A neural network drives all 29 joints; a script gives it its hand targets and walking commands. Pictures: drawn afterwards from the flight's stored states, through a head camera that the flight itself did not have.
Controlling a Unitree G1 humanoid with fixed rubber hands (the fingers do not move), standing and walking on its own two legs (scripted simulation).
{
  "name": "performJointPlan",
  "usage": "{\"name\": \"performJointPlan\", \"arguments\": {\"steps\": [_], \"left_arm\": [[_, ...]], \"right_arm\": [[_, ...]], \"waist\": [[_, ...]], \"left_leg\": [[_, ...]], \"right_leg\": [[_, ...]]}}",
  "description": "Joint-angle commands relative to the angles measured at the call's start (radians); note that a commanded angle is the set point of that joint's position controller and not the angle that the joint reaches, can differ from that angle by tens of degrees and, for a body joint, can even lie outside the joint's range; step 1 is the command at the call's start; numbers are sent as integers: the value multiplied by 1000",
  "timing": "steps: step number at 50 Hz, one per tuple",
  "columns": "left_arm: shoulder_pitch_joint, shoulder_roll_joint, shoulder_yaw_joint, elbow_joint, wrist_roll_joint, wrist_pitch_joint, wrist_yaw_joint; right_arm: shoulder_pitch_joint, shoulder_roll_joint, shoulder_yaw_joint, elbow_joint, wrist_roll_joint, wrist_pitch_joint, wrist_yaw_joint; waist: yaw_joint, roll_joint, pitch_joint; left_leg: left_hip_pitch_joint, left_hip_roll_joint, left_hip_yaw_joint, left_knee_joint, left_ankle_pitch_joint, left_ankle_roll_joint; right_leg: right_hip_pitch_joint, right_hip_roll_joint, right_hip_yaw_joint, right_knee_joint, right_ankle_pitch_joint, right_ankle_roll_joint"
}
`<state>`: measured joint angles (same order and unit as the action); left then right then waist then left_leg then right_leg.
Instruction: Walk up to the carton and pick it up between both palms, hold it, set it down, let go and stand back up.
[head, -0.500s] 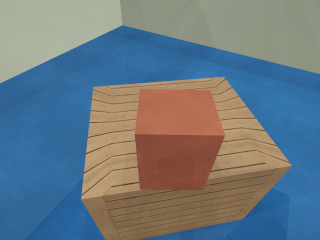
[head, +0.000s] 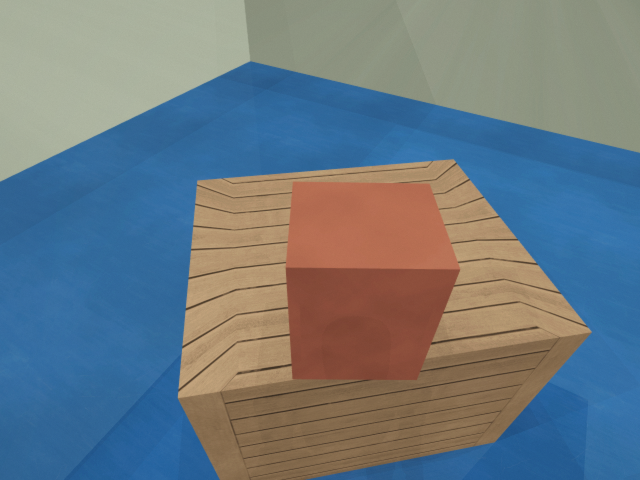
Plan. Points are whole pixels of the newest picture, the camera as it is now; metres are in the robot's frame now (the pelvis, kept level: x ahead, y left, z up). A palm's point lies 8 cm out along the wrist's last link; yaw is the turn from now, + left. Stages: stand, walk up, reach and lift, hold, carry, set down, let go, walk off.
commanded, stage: stand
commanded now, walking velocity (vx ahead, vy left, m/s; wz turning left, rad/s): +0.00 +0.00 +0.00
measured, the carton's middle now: (357, 285) +0.45 -0.05 -0.03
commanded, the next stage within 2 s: none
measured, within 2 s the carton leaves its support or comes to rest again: neither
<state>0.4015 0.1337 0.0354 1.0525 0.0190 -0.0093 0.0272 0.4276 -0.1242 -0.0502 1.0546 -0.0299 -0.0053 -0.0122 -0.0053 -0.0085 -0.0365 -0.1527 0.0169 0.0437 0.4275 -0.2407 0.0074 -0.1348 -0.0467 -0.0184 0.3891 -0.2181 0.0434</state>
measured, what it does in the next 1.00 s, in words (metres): stands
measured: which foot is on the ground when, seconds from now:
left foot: down 0.00-1.00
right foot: down 0.00-1.00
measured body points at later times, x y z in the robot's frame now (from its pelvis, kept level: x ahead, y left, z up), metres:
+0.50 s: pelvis -0.01 +0.00 +0.00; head -0.03 +0.00 +0.45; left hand -0.06 +0.19 -0.16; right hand -0.05 -0.20 -0.17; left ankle +0.00 +0.11 -0.74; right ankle +0.00 -0.15 -0.74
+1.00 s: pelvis -0.01 -0.01 +0.00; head -0.02 -0.01 +0.45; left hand -0.06 +0.18 -0.17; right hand -0.06 -0.21 -0.17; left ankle +0.00 +0.11 -0.74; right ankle +0.00 -0.15 -0.74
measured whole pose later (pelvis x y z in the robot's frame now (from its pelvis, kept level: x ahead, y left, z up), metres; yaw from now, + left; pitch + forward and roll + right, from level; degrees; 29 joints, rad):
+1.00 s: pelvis -0.01 -0.01 +0.00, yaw +0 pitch -2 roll +0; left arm 0.37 0.07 0.00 1.16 0.01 -0.01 0.04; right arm 0.38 -0.09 -0.02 1.14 -0.02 0.00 -0.03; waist -0.01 0.01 -0.01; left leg -0.19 0.02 0.03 0.45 -0.23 -0.01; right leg -0.18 -0.04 -0.03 0.44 -0.23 0.03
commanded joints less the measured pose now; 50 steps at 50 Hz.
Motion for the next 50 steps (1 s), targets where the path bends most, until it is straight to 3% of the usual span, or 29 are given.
{"name": "performJointPlan", "arguments": {"steps": [1, 12, 14, 20, 50], "left_arm": [[49, 85, 10, -8, -2, -16, 8], [84, 38, -7, 67, -5, -8, 14], [89, 37, -11, 77, -6, -8, 14], [77, 37, -11, 88, -6, -11, 16], [69, 23, -22, 105, -7, -6, 14]], "right_arm": [[60, -106, -18, -13, 0, -13, -10], [61, -80, -7, 34, 7, -7, -16], [61, -71, -5, 38, 8, -5, -17], [58, -55, 1, 49, 10, -6, -20], [53, -27, 23, 80, 13, -2, -24]], "waist": [[0, 31, 147], [0, 33, 192], [-1, 11, 184], [-8, 7, 172], [-3, 9, 178]], "left_leg": [[-95, 84, -107, -150, -9, 16], [-127, 80, -118, -165, -83, 20], [-125, 81, -117, -163, -83, 21], [-99, 69, -97, -130, -27, 18], [-115, 67, -85, -104, -12, 6]], "right_leg": [[-69, -43, 46, -64, 61, -31], [-100, -39, 43, -51, 39, -22], [-105, -38, 38, -55, 30, -23], [-115, -42, 47, -57, 39, -24], [-123, -37, 46, -53, 11, -37]]}}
